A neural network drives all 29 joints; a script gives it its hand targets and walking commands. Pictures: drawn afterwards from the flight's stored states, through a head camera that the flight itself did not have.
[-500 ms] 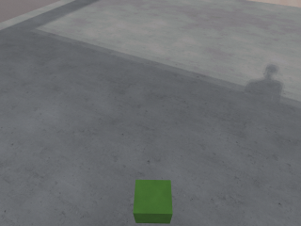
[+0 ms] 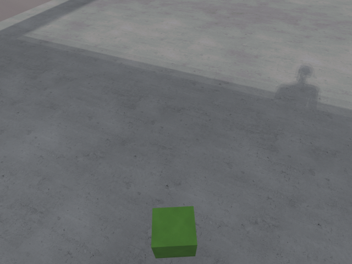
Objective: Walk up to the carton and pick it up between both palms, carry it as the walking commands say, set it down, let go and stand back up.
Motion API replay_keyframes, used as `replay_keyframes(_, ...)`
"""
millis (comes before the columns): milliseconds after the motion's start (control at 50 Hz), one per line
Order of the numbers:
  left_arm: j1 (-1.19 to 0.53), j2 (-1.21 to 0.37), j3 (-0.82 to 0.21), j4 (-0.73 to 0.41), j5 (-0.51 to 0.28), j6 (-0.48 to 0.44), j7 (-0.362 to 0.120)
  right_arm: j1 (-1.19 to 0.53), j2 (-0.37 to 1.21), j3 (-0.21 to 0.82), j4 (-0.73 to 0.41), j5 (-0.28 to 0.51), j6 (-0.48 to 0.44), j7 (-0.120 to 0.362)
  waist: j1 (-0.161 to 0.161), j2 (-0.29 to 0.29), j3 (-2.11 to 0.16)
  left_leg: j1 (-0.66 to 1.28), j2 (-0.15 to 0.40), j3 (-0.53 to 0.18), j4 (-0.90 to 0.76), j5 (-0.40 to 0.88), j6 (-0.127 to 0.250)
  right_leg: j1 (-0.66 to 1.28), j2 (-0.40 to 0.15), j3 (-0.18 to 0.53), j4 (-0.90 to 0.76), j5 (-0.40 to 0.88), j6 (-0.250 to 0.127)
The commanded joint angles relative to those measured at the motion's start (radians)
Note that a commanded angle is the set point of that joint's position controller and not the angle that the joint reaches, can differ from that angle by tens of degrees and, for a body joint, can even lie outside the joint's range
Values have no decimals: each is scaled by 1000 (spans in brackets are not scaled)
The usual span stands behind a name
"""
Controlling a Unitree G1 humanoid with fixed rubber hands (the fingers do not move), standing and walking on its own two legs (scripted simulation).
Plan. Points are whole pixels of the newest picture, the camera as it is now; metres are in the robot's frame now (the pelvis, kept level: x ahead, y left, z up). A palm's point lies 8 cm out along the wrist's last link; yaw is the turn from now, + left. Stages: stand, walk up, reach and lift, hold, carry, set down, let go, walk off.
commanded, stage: walk up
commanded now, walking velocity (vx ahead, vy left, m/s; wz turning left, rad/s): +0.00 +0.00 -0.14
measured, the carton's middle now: (174, 232) +0.41 +0.04 -0.67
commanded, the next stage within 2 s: stand in 0.28 s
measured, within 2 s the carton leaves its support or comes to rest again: neither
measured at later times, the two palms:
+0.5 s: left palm out of the picture +0.06 +0.23 -0.14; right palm out of the picture +0.00 -0.24 -0.14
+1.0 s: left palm out of the picture +0.16 +0.24 -0.17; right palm out of the picture +0.14 -0.20 -0.16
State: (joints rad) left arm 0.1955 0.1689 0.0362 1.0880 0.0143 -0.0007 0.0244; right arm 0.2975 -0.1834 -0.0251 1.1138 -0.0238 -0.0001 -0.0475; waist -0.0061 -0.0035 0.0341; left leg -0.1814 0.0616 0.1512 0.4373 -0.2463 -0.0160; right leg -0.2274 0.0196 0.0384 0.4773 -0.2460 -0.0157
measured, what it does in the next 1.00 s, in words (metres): lowers itself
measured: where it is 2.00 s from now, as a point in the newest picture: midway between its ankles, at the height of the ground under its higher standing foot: outside the picture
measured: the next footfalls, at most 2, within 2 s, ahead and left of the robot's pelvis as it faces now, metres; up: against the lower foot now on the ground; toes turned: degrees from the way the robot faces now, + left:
none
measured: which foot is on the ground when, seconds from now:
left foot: down 0.00-1.00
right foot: down 0.00-1.00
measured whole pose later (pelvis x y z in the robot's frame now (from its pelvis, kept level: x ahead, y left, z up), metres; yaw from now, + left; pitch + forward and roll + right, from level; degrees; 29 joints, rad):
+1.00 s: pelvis -0.03 +0.02 -0.06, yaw +4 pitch +17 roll -1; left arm 0.01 0.19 0.05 0.44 0.04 0.45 -0.03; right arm 0.08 -0.12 -0.08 0.44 0.02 0.43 0.02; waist -0.07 0.00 -0.05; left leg -0.84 0.01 0.01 0.94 -0.40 0.01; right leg -0.82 -0.01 -0.02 0.91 -0.38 0.01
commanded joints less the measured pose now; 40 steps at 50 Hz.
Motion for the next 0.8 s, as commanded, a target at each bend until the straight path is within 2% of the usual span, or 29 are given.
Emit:
replay_keyframes(0, 34, 92, 13, -28, 0, -6, 2, 68, -90, -14, -13, 0, -2, -3, 3, 3, 9, 61, 94, -92, -68, 66, 28, -95, -102, 82, -85, 125, -22)
replay_keyframes(260, 37, 106, 12, -52, 0, -8, 3, 63, -95, -18, -27, 1, 3, -1, 1, -21, -1, 78, 88, -71, -32, 50, 25, -124, -107, 120, -81, 161, -32)
replay_keyframes(460, 50, 94, 2, -56, 1, -12, 6, 46, -98, -17, -33, 3, 4, 3, 3, 5, 0, 90, 102, -76, -67, 65, 32, -104, -87, 83, -67, 175, -17)
replay_keyframes(480, -538, 164, -86, -625, -119, 42, -31, -696, -146, 55, -729, 86, 41, -1, 56, -34, -145, -228, -51, -88, 122, -98, 63, -216, -60, 29, 22, -211, -36)
replay_keyframes(500, -392, 191, -12, -408, -47, 170, -21, -548, -121, -2, -572, 81, 155, 2, 58, -81, -72, -215, -49, -94, 150, -175, 68, -323, -62, 20, 15, -265, -6)
replay_keyframes(520, -331, 227, -25, -452, -28, 252, -23, -483, -147, -33, -593, 87, 246, 4, 29, -11, -40, -225, -58, -97, 128, -186, 49, -321, -62, -32, 6, -269, -13)
replay_keyframes(540, -288, 208, -61, -485, -42, 344, -15, -403, -146, -13, -562, 97, 340, 13, 15, -31, -35, -202, -67, -100, 123, -162, 48, -328, -53, -56, -9, -234, -24)
replay_keyframes(560, -230, 189, -73, -480, -54, 438, -12, -329, -124, 13, -540, 121, 432, 16, 17, -40, -45, -152, -75, -96, 120, -114, 60, -323, -39, -70, -10, -191, -24)
replay_keyframes(580, -183, 189, -56, -474, -47, 526, -13, -256, -105, 1, -516, 105, 524, 13, 15, -51, -70, -167, -73, -97, 148, -79, 66, -324, -30, -69, 7, -139, -18)
replay_keyframes(620, -80, 170, -56, -493, -35, 646, -22, -108, -68, -13, -474, 91, 648, 20, -25, -18, -171, -117, -74, -143, 153, 78, 67, -255, -16, -40, 45, 73, -23)
replay_keyframes(640, -43, 158, -60, -502, -33, 671, -29, -68, -49, -15, -469, 90, 671, 23, -50, -6, -206, -105, -81, -163, 161, 175, 70, -233, -1, -35, 64, 183, -24)
replay_keyframes(680, -39, 140, -60, -550, -10, 641, -50, -55, -2, -27, -503, 69, 646, 33, -75, -5, -233, -120, -98, -179, 178, 281, 68, -254, 10, -33, 92, 316, -19)
replay_keyframes(700, -58, 133, -56, -590, 1, 617, -56, -64, 2, -39, -535, 57, 622, 38, -78, 0, -256, -132, -98, -185, 189, 302, 63, -273, 13, -35, 104, 339, -18)
replay_keyframes(780, -171, 109, -23, -726, 34, 508, -61, -212, -29, -86, -678, 3, 500, 57, -64, 45, -328, -241, -85, -196, 279, 299, 24, -385, 18, -52, 196, 317, -15)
